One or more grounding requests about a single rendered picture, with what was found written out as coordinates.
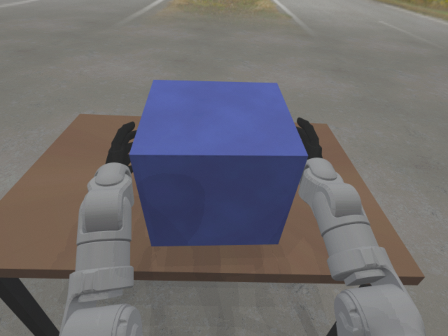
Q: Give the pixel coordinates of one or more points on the right robot upper arm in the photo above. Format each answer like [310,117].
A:
[383,310]

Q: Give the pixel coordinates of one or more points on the table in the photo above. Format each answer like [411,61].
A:
[39,224]

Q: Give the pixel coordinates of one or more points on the right robot hand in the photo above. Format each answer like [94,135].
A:
[309,139]

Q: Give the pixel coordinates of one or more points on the right robot forearm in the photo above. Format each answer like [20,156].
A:
[354,254]

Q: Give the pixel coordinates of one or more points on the left robot upper arm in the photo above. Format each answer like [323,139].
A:
[112,320]

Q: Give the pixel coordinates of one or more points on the carton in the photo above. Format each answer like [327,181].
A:
[216,163]

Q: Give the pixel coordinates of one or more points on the left robot hand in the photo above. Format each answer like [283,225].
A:
[120,147]

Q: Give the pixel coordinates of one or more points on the left robot forearm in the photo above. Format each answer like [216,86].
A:
[103,240]

